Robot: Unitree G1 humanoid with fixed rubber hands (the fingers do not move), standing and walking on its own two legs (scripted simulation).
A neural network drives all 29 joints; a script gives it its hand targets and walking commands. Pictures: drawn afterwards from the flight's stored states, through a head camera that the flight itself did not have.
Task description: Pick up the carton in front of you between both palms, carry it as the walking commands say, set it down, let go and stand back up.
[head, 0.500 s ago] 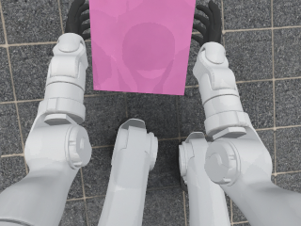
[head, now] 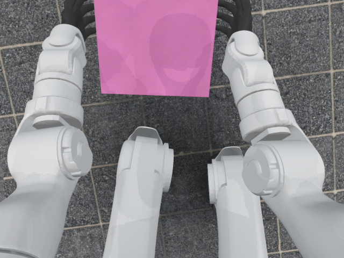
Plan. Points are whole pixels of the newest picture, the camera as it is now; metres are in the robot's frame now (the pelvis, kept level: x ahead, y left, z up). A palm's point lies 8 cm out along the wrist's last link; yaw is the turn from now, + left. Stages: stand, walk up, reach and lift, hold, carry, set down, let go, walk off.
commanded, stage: set down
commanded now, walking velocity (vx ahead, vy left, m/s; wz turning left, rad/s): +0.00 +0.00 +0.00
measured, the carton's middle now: (159, 42) +0.51 +0.16 -0.25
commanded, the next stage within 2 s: none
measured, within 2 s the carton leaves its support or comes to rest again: rests again in 0.42 s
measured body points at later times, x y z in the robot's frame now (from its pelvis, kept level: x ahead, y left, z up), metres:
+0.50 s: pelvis +0.02 +0.00 +0.00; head +0.38 +0.08 +0.25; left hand +0.50 +0.31 -0.19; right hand +0.56 +0.01 -0.18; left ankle +0.14 +0.14 -0.36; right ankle +0.11 -0.12 -0.36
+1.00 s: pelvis +0.00 +0.01 -0.01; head +0.37 +0.08 +0.22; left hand +0.45 +0.37 -0.22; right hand +0.54 -0.03 -0.21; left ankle +0.14 +0.14 -0.36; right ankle +0.11 -0.12 -0.36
